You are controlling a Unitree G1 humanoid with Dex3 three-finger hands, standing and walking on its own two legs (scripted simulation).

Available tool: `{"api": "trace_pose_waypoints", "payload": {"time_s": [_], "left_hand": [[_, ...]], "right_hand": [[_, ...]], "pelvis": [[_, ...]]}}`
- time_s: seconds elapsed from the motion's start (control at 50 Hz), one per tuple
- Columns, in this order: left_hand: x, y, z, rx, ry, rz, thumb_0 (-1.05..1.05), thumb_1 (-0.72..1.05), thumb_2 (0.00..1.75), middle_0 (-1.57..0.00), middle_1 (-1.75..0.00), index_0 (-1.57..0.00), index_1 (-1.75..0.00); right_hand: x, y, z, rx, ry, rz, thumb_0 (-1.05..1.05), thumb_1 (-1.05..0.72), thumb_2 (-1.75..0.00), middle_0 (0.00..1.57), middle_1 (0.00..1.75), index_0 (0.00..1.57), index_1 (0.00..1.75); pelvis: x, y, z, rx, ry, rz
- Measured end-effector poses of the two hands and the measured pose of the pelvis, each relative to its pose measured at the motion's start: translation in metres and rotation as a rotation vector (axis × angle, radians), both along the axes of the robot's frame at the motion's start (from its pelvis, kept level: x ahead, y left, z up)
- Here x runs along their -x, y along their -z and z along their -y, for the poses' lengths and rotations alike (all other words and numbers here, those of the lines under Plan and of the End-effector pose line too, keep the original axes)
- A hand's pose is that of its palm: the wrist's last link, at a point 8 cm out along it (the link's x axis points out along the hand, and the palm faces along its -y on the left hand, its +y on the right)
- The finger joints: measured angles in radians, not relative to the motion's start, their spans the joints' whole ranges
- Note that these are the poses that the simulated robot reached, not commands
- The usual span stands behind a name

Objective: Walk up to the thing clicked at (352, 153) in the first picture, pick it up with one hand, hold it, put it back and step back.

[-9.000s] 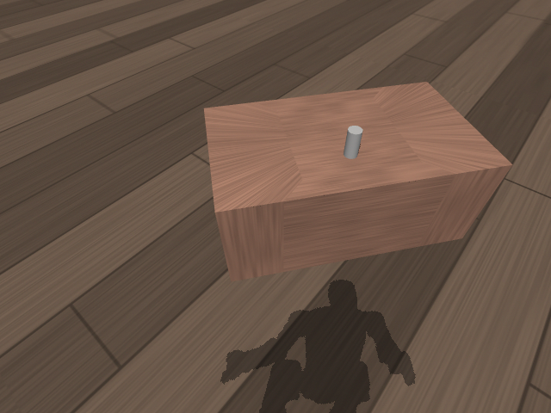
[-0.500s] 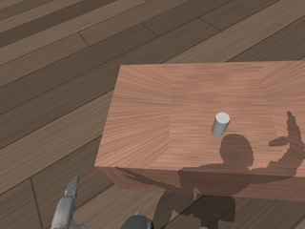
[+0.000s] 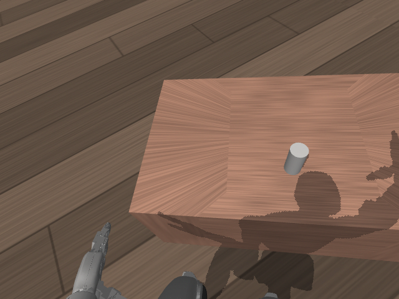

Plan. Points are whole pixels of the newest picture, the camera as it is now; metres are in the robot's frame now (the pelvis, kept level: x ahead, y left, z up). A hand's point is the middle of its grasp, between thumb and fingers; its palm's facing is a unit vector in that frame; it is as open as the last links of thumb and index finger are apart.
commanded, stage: go down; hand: right
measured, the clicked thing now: (295, 159) +0.54 -0.17 -0.22
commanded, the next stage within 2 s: approach in 0.08 s
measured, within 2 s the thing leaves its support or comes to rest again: neither
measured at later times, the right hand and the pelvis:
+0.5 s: hand out of the picture +0.45 -0.33 +0.03, palm faces +0.08 +1.00 +0.03, open 17.6 cm; pelvis -0.01 +0.00 -0.04, yaw +1 degrees
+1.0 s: hand (320, 173) +0.49 -0.23 -0.20, palm faces +0.05 +1.00 +0.06, open 17.7 cm; pelvis -0.05 +0.00 -0.15, yaw +4 degrees
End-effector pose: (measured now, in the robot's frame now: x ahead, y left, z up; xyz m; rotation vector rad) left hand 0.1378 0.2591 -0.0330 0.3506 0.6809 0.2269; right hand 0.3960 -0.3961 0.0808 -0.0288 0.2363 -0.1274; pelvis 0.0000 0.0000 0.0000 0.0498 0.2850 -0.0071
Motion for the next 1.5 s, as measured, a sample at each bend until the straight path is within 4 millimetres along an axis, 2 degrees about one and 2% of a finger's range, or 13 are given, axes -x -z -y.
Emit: {"api": "trace_pose_waypoints", "payload": {"time_s": [0.12, 0.28, 0.4, 0.46, 0.54, 0.66, 0.78, 0.94, 1.04, 1.12, 1.28, 1.5], "left_hand": [[0.006, 0.002, -0.003, -0.019, -0.006, -0.011, -0.01, -0.53, 0.05, -0.06, -0.05, -0.06, -0.05], [0.007, 0.002, 0.002, -0.02, 0.008, -0.001, -0.01, -0.53, 0.05, -0.06, -0.05, -0.05, -0.05], [0.002, 0.008, 0.004, -0.033, 0.029, 0.027, -0.01, -0.54, 0.05, -0.06, -0.04, -0.05, -0.05], [-0.001, 0.01, 0.003, -0.05, 0.043, 0.049, -0.01, -0.54, 0.05, -0.06, -0.04, -0.05, -0.05], [-0.002, 0.008, 0.003, -0.084, 0.058, 0.083, -0.01, -0.54, 0.05, -0.06, -0.04, -0.05, -0.05], [0.007, 0.009, -0.002, -0.157, 0.069, 0.096, -0.01, -0.54, 0.05, -0.06, -0.04, -0.05, -0.05], [0.02, 0.017, -0.01, -0.241, 0.064, 0.086, -0.01, -0.54, 0.05, -0.06, -0.04, -0.05, -0.05], [0.024, 0.014, -0.006, -0.347, 0.11, 0.156, -0.01, -0.54, 0.06, -0.06, -0.04, -0.05, -0.05], [0.031, 0.012, 0.001, -0.398, 0.141, 0.182, -0.01, -0.55, 0.06, -0.07, -0.05, -0.06, -0.05], [0.039, 0.007, 0.003, -0.439, 0.155, 0.182, -0.01, -0.54, 0.06, -0.07, -0.05, -0.07, -0.06], [0.061, 0.014, -0.005, -0.433, 0.086, 0.151, -0.01, -0.54, 0.05, -0.07, -0.05, -0.07, -0.06], [0.051, 0.002, -0.001, -0.422, 0.128, 0.239, -0.01, -0.54, 0.05, -0.07, -0.05, -0.07, -0.06]], "right_hand": [[-0.008, -0.001, 0.001, -0.007, -0.005, 0.012, -0.01, 0.58, -0.02, 0.06, 0.04, 0.06, 0.05], [-0.016, -0.002, 0.002, -0.021, 0.001, 0.043, -0.01, 0.59, -0.02, 0.05, 0.05, 0.05, 0.05], [-0.023, 0.015, -0.001, -0.034, -0.014, 0.103, -0.01, 0.59, -0.03, 0.05, 0.05, 0.06, 0.05], [-0.028, 0.037, -0.009, -0.047, -0.031, 0.128, -0.01, 0.59, -0.03, 0.06, 0.05, 0.06, 0.05], [-0.035, 0.075, -0.023, -0.077, -0.047, 0.138, -0.01, 0.58, -0.03, 0.06, 0.05, 0.06, 0.05], [-0.043, 0.144, -0.048, -0.097, -0.057, 0.1, -0.01, 0.57, -0.02, 0.06, 0.04, 0.07, 0.05], [-0.053, 0.199, -0.068, -0.092, -0.054, 0.125, -0.01, 0.58, -0.01, 0.07, 0.04, 0.07, 0.05], [-0.064, 0.262, -0.099, -0.09, -0.071, 0.13, -0.01, 0.59, -0.02, 0.06, 0.04, 0.06, 0.05], [-0.071, 0.289, -0.117, -0.093, -0.063, 0.153, -0.01, 0.58, -0.02, 0.06, 0.04, 0.06, 0.05], [-0.077, 0.297, -0.131, -0.08, -0.055, 0.169, -0.01, 0.56, -0.02, 0.07, 0.04, 0.06, 0.05], [-0.082, 0.288, -0.156, -0.06, -0.08, 0.168, -0.01, 0.56, -0.01, 0.07, 0.04, 0.06, 0.04], [-0.077, 0.28, -0.175, -0.054, -0.061, 0.148, -0.01, 0.58, -0.03, 0.05, 0.05, 0.05, 0.05]], "pelvis": [[0.003, 0.003, 0.0, -0.002, -0.003, -0.017], [0.005, 0.007, 0.0, -0.005, -0.005, -0.036], [0.009, 0.019, 0.0, -0.009, -0.003, -0.074], [0.012, 0.029, 0.001, -0.011, -0.004, -0.099], [0.015, 0.043, 0.002, -0.017, -0.006, -0.13], [0.023, 0.066, 0.002, -0.027, -0.014, -0.178], [0.032, 0.095, 0.003, -0.04, -0.027, -0.231], [0.045, 0.133, 0.002, -0.057, -0.036, -0.277], [0.052, 0.154, 0.0, -0.061, -0.04, -0.296], [0.057, 0.164, 0.0, -0.062, -0.042, -0.301], [0.061, 0.168, 0.002, -0.058, -0.043, -0.299], [0.062, 0.169, 0.001, -0.034, -0.037, -0.284]]}}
